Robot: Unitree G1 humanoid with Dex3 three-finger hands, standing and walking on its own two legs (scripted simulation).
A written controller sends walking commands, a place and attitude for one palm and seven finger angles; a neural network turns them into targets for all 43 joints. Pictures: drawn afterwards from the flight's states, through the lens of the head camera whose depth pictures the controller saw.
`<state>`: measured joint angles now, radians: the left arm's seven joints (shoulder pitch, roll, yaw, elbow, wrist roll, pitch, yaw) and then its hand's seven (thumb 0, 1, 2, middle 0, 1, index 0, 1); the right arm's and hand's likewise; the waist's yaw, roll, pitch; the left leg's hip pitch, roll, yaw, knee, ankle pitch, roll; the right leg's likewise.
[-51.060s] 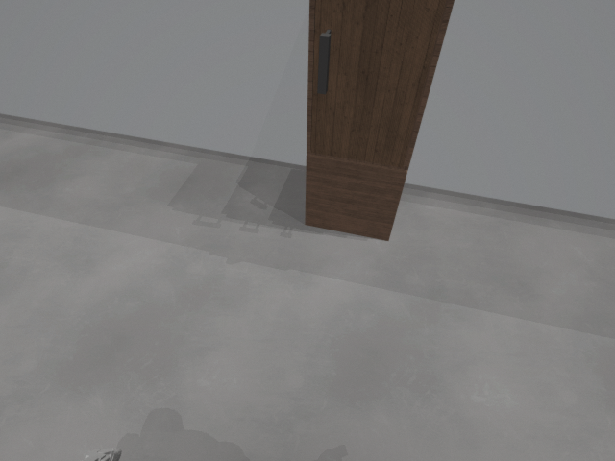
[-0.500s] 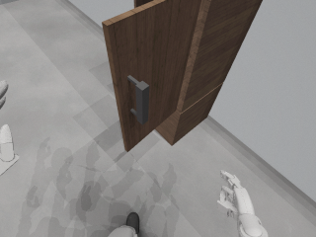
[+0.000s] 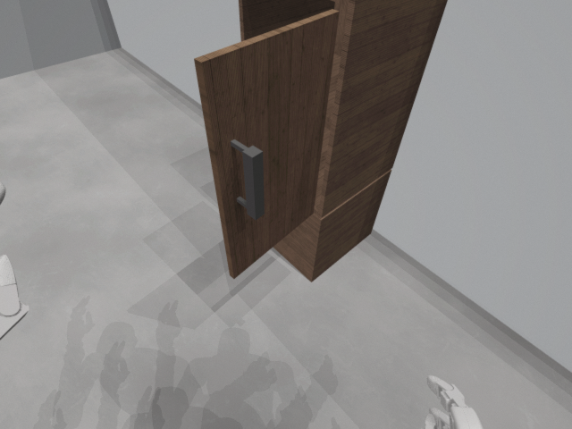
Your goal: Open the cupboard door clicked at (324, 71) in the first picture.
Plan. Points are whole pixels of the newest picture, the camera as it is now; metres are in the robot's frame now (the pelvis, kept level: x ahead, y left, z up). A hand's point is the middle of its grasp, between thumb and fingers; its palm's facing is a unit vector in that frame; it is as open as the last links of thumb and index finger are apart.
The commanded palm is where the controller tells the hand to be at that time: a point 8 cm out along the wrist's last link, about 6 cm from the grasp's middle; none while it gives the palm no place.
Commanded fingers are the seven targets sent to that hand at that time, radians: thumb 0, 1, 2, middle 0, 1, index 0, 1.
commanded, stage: stop stepping back and stand still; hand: left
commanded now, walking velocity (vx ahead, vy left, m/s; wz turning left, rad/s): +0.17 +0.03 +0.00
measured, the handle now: (246, 180) +0.57 +0.10 +0.01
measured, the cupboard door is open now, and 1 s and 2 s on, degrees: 95 95 95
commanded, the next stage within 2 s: let the arm hang, fingers relaxed in 0.34 s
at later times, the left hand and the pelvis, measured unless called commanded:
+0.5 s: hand (24, 337) +0.19 +0.29 +0.12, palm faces +0.35 -0.79 -0.50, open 7.4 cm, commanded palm none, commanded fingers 0.00 0.90 0.90 -0.20 -0.30 -0.20 -0.30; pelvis -0.01 +0.02 +0.00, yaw +3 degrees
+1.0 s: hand out of the picture -0.08 +0.23 -0.16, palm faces +0.09 -0.96 -0.25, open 7.2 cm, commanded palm none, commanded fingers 0.00 0.90 0.90 -0.20 -0.30 -0.20 -0.30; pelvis -0.03 +0.03 +0.01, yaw +4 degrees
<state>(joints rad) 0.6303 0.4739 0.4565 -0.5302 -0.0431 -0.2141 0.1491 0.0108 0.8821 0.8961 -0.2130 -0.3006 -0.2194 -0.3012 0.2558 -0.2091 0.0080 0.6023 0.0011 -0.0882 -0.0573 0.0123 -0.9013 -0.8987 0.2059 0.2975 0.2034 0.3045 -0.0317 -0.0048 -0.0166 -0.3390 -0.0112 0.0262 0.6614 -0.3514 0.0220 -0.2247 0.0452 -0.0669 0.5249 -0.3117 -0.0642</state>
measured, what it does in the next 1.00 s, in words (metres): stands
